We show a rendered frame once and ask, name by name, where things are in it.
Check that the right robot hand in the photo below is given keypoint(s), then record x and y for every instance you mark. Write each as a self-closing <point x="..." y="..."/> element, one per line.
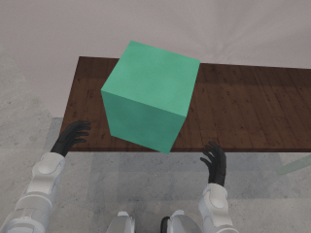
<point x="217" y="167"/>

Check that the left robot hand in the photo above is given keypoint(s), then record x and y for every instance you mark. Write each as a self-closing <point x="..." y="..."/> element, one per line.
<point x="67" y="138"/>

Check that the right robot foot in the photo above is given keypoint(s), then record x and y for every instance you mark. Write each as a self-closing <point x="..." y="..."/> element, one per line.
<point x="164" y="224"/>

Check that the robot left forearm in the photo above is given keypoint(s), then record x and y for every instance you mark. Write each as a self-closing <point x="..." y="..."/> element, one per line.
<point x="31" y="214"/>

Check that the carton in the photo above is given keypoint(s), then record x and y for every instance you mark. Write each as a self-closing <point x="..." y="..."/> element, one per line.
<point x="147" y="95"/>

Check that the table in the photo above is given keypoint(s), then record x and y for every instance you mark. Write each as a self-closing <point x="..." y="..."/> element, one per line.
<point x="242" y="108"/>

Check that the left robot shin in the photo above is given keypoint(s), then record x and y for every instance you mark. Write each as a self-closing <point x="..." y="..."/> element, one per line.
<point x="123" y="213"/>

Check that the robot right forearm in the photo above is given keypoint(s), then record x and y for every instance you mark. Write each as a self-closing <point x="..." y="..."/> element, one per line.
<point x="214" y="210"/>

